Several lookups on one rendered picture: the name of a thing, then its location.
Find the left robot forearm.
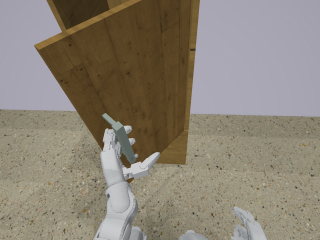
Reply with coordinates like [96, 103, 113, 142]
[93, 181, 138, 240]

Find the cupboard door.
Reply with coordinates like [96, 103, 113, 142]
[34, 0, 192, 183]

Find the left robot shin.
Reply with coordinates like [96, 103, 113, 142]
[131, 226, 141, 231]

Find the left robot hand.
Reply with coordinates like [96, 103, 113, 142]
[100, 125, 160, 188]

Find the right robot hand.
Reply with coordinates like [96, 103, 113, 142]
[231, 207, 268, 240]

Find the robot left thigh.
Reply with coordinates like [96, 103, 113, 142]
[129, 229, 147, 240]

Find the handle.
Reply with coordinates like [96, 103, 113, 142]
[102, 113, 137, 164]

